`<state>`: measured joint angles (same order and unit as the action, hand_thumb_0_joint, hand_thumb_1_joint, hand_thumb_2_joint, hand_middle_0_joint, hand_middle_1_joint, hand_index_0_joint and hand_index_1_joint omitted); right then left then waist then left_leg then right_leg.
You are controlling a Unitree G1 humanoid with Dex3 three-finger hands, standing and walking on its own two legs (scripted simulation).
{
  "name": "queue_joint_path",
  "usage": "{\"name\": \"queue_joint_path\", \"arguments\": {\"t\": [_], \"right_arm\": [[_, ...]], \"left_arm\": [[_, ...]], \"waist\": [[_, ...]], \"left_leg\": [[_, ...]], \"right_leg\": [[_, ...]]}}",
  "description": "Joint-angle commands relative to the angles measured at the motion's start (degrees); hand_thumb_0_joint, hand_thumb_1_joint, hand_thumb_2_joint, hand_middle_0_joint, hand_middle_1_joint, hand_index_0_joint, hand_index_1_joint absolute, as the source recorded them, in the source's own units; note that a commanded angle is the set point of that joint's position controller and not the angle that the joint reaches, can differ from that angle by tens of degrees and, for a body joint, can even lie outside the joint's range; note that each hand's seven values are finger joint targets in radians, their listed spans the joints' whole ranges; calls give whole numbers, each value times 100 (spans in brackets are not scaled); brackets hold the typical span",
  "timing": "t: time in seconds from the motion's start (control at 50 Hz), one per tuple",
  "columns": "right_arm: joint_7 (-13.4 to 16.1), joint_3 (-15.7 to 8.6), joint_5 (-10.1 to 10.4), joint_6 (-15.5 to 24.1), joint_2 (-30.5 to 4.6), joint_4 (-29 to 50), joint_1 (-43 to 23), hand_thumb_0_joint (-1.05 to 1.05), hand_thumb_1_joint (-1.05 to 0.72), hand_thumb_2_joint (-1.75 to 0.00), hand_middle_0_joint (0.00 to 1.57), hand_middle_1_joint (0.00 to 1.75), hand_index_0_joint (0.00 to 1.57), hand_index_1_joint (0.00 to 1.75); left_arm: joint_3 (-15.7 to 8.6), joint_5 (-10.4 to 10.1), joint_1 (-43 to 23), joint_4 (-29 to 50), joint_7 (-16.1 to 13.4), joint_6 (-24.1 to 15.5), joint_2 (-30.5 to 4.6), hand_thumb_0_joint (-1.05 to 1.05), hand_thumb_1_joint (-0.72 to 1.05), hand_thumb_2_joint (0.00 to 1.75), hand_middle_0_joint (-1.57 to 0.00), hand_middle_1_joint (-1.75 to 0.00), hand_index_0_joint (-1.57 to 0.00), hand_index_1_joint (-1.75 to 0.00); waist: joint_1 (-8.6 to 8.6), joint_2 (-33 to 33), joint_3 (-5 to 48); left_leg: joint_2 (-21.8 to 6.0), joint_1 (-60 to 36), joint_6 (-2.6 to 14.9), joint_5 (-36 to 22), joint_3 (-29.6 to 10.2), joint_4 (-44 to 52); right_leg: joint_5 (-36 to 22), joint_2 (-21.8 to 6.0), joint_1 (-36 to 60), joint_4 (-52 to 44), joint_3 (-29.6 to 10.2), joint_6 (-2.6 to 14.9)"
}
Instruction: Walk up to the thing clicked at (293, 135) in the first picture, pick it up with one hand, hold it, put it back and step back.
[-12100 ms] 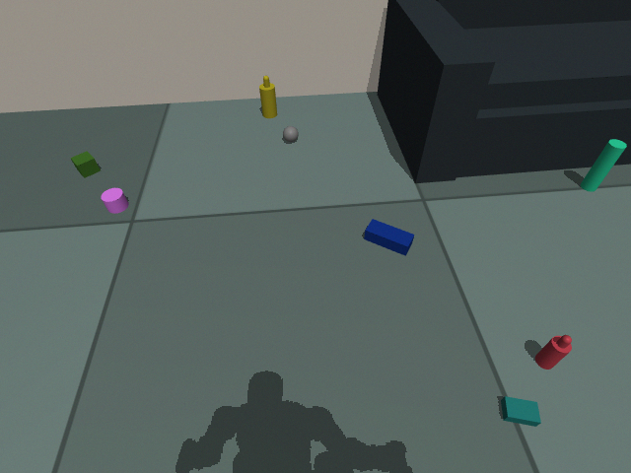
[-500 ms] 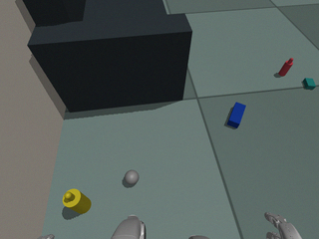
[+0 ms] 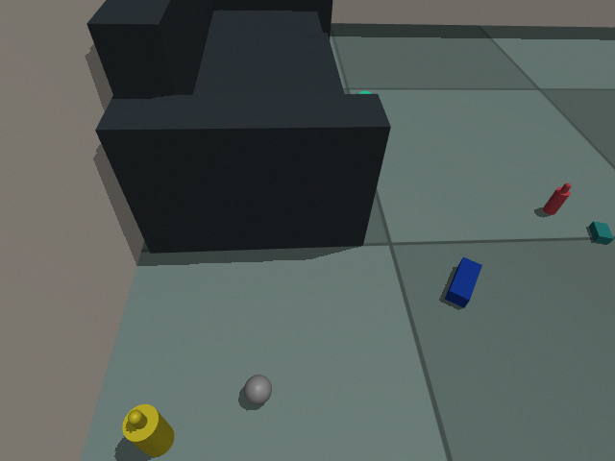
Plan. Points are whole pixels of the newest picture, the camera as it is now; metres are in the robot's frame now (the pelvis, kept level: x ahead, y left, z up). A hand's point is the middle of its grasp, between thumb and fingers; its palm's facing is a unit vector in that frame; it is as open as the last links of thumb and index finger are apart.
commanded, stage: walk up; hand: left
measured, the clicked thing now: (257, 389) +0.47 +0.15 -0.73
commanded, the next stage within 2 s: stand in 0.90 s
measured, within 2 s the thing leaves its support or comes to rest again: neither
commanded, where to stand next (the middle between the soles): +0.10 -0.03 m, yaw -1 degrees
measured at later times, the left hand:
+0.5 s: hand out of the picture +0.09 +0.25 -0.16, palm faces +0.02 -0.91 -0.41, open 7.4 cm
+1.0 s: hand out of the picture +0.07 +0.23 -0.14, palm faces -0.06 -0.90 -0.43, open 7.4 cm
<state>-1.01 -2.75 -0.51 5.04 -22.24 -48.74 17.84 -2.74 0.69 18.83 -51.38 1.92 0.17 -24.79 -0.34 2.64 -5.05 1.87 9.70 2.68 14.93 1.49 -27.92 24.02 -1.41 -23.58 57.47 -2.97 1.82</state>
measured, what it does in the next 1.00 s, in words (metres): steps on the spot: right foot, then left foot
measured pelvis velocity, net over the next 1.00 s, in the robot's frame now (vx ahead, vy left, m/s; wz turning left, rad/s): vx -0.01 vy -0.05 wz -0.02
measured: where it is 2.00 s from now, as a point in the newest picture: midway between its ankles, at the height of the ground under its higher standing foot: outside the picture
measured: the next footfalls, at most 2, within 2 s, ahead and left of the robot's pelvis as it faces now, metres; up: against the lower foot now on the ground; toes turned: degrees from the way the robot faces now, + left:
right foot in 0.22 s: +0.15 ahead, -0.14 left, +0.00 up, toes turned -1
left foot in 0.50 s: -0.04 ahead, +0.10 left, +0.00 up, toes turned +4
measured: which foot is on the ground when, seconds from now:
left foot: down 0.00-0.24, up 0.26-0.48, down 0.50-0.90, up 0.92-1.00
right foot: up 0.00-0.20, down 0.22-0.54, up 0.56-0.84, down 0.86-1.00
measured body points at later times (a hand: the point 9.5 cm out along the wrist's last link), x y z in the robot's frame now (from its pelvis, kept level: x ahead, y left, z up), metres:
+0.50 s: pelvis -0.05 -0.01 -0.03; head +0.01 -0.02 +0.41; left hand +0.09 +0.30 -0.13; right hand +0.04 -0.33 -0.16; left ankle -0.08 +0.10 -0.74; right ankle +0.11 -0.13 -0.74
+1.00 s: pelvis -0.01 -0.05 +0.00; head +0.01 -0.06 +0.45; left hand +0.07 +0.27 -0.11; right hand +0.03 -0.37 -0.13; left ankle -0.04 +0.10 -0.70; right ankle +0.00 -0.15 -0.74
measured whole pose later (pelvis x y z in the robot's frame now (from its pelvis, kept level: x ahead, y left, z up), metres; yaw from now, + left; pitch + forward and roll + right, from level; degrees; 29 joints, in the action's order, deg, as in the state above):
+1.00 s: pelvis -0.01 -0.05 +0.00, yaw -1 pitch -3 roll +0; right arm -0.3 -3.4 0.4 -1.1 -23.3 -52.8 14.5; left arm -1.7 0.8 12.8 -54.0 -0.1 -3.1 -22.5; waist 0.7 -1.7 -6.4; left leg -0.5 15.6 2.2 30.5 -3.0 -46.8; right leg 15.7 0.4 -11.9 30.6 1.2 1.8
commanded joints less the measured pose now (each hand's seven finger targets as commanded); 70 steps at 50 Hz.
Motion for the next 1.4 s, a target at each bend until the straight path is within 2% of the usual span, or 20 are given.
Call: {"name": "queue_joint_path", "arguments": {"t": [0.0, 0.06, 0.16, 0.2, 0.22, 0.24, 0.34, 0.46, 0.48, 0.5, 0.52, 0.58, 0.72, 0.82, 0.84, 0.86, 0.9, 1.02, 1.16, 1.38], "right_arm": [[184, -194, 10, -53, -1151, 401, -622, 0, -90, -90, 20, 30, 20, 30], [158, -255, -23, -412, -1223, 484, -641, 0, -90, -90, 20, 30, 20, 30], [174, -281, 196, -715, -1220, 580, -1002, 0, -90, -90, 20, 30, 20, 30], [206, -136, 292, -725, -762, 505, -505, 0, -90, -90, 20, 30, 20, 30], [300, -229, 247, -846, -973, 370, -320, 0, -90, -90, 20, 30, 20, 30], [338, -331, 153, -900, -1170, 313, -267, 0, -90, -90, 20, 30, 20, 30], [257, -317, 165, -797, -1194, 64, -22, 0, -90, -90, 20, 30, 20, 30], [129, -330, -69, -596, -1165, -538, 460, 0, -90, -90, 20, 30, 20, 30], [128, -359, -177, -568, -1277, -565, 356, 0, -90, -90, 20, 30, 20, 30], [117, -429, -266, -548, -1872, -301, -194, 0, -90, -90, 20, 30, 20, 30], [110, -469, -177, -524, -2182, -155, -791, 0, -90, -90, 20, 30, 20, 30], [222, -229, -243, -220, -1376, -154, -1319, 0, -90, -90, 20, 30, 20, 30], [-11, -551, -219, -220, -1722, -286, 228, 0, -90, -90, 20, 30, 20, 30], [-84, -447, -93, -284, -1543, 111, -230, 0, -90, -90, 20, 30, 20, 30], [-92, -339, -33, -309, -1211, 253, -329, 0, -90, -90, 20, 30, 20, 30], [-119, -199, 22, -299, -835, 551, -277, 0, -90, -90, 20, 30, 20, 30], [179, -270, 199, -393, -989, 448, -847, 0, -90, -90, 20, 30, 20, 30], [123, -228, 61, -440, -876, -229, -234, 0, -90, -90, 20, 30, 20, 30], [90, -168, -10, -306, -1207, -402, -1330, 0, -90, -90, 20, 30, 20, 30], [155, -26, 48, -208, -940, -965, -1685, 0, -90, -90, 20, 30, 20, 30]], "left_arm": [[-206, -191, 100, 220, -145, -191, -707, 0, 90, 90, -20, -30, -20, -30], [-220, -326, -219, 279, -401, -143, -770, 0, 90, 90, -20, -30, -20, -30], [-340, -70, -371, 275, -422, -88, -978, 0, 90, 90, -20, -30, -20, -30], [-446, 47, -509, 476, -426, -163, -1472, 0, 90, 90, -20, -30, -20, -30], [-419, -21, -810, 580, -413, -116, -1616, 0, 90, 90, -20, -30, -20, -30], [-421, 4, -961, 686, -435, -108, -1559, 0, 90, 90, -20, -30, -20, -30], [-366, 196, -1664, 945, -455, 76, -969, 0, 90, 90, -20, -30, -20, -30], [-439, 150, -1272, 660, -279, 281, -1248, 0, 90, 90, -20, -30, -20, -30], [-355, 102, -1083, 573, -271, 291, -983, 0, 90, 90, -20, -30, -20, -30], [-274, 6, -1493, 668, -289, 223, -682, 0, 90, 90, -20, -30, -20, -30], [-514, 71, -2265, 631, -347, 143, -1288, 0, 90, 90, -20, -30, -20, -30], [-333, -107, -972, 33, -212, 69, -782, 0, 90, 90, -20, -30, -20, -30], [-320, 94, -1564, 371, 6, -285, -1084, 0, 90, 90, -20, -30, -20, -30], [-276, 36, -209, -2, -58, -514, -767, 0, 90, 90, -20, -30, -20, -30], [-391, 33, 578, -250, -133, -547, -1040, 0, 90, 90, -20, -30, -20, -30], [-567, 84, 997, -215, -207, -589, -1645, 0, 90, 90, -20, -30, -20, -30], [-282, -2, -602, 69, -264, -496, -1331, 0, 90, 90, -20, -30, -20, -30], [-77, -75, -1060, 175, -321, -411, -999, 0, 90, 90, -20, -30, -20, -30], [-12, -143, -1388, -105, -261, -215, -800, 0, 90, 90, -20, -30, -20, -30], [-18, -71, -1691, -744, -217, -277, -712, 0, 90, 90, -20, -30, -20, -30]], "waist": [[-125, -1270, -225], [77, -1695, -36], [-173, -664, 580], [-142, 1010, 936], [-91, 1185, 1058], [-33, 921, 991], [-31, 834, 1312], [23, 941, 1029], [54, 140, 715], [194, -1876, 111], [442, -1341, -696], [-262, -488, -65], [705, -1208, -235], [-69, -1116, 370], [-435, -349, 836], [-545, 879, 1040], [-54, 402, 86], [159, 712, 590], [-63, -360, 555], [19, -449, 1035]], "left_leg": [[-1278, 913, 808, -3881, -478, 651], [-1023, 391, 777, -5126, -431, 63], [-809, 1010, 341, -2119, -661, -1078], [144, 1540, -155, 475, -452, -2865], [444, 1359, -146, 2405, -720, -3979], [294, 1260, -197, 2332, -1008, -4634], [230, 1452, -417, 1446, -512, -4223], [176, -83, -146, 1174, 312, 19], [-161, -377, 49, 1773, -538, 709], [-1996, 578, 668, 3950, -3498, 1689], [-2664, 2399, 1328, 4368, -4222, 2175], [-1360, 821, 402, 1198, -1701, 1148], [-1878, -1404, 1110, 2068, -2095, 1362], [-1333, -552, 716, -1578, -620, -243], [-896, 167, 421, -1437, -235, -1444], [-293, 2075, 51, 218, 3, -2856], [-342, 984, -1, 1994, -827, -2440], [-288, 444, -226, 684, -422, -983], [-914, -57, -88, -1034, -995, 499], [-980, -651, -112, -2616, -736, 760]], "right_leg": [[-562, -205, 337, -622, 158, -232], [-741, -3, 121, -1090, 669, -265], [-1998, 53, 1344, -2580, 463, -23], [-4803, -1859, 1735, -3361, -1592, 657], [-5140, -2420, 1180, -3405, -2270, 1534], [-4642, -2360, 785, -3326, -2305, 1635], [-1519, -1165, 959, -3114, -588, 1046], [1411, -1132, 201, -3250, -916, 465], [1459, -781, -619, -2507, -589, 72], [1108, 219, -1717, -1005, 173, -193], [853, 11, -1011, -151, -591, -226], [-503, 349, -622, 25, -747, -93], [451, 110, -1574, -1520, 117, -160], [-918, 269, 1137, -3671, 732, 59], [-1369, 93, 2501, -3941, 362, 30], [-581, -1205, 3721, -4103, -2009, 437], [-3194, -2022, 907, -3966, -2069, 1399], [-4251, -1033, 1605, -3483, -364, 583], [-812, -402, 1266, -3871, -225, -15], [-2904, -545, 2059, -3792, -61, -121]]}}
